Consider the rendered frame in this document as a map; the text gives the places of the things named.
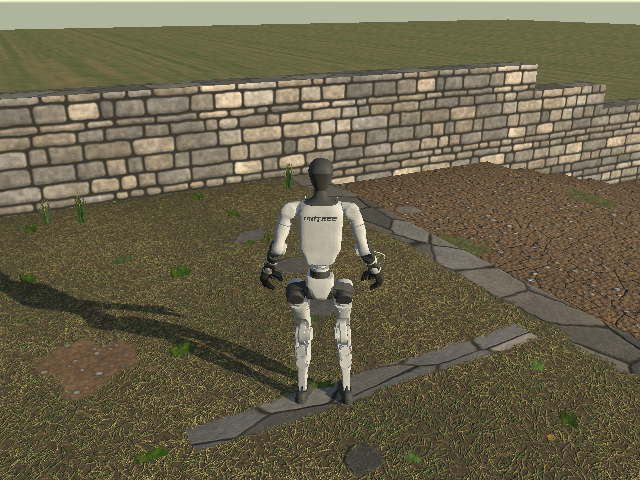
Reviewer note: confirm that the robot right forearm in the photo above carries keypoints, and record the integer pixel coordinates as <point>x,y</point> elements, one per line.
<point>371,261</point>

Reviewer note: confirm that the robot left forearm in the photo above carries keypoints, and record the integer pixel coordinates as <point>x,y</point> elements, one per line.
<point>271,261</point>

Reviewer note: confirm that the robot left shin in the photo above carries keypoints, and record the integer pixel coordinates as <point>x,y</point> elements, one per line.
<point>302,358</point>

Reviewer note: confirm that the robot right hand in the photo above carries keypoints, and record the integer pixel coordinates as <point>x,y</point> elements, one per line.
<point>379,278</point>

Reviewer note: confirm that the right robot upper arm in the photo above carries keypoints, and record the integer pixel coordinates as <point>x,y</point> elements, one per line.
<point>351,211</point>

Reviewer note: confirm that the robot left hand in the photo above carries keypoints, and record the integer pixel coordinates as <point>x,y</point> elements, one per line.
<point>264,278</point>

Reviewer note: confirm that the left robot upper arm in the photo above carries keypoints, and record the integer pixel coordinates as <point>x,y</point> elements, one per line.
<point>288,211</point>

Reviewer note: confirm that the robot right shin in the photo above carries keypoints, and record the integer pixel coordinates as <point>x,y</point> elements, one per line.
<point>344,351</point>

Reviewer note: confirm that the robot shin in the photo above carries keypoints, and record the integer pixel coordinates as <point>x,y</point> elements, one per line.
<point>344,351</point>
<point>302,358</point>

